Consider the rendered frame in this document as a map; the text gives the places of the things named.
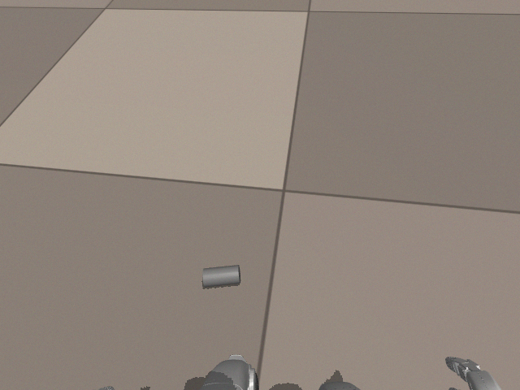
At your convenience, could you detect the can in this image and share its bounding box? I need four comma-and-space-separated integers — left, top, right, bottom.
202, 265, 241, 287

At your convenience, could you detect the right robot hand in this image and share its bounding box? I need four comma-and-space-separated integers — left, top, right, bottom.
445, 357, 502, 390

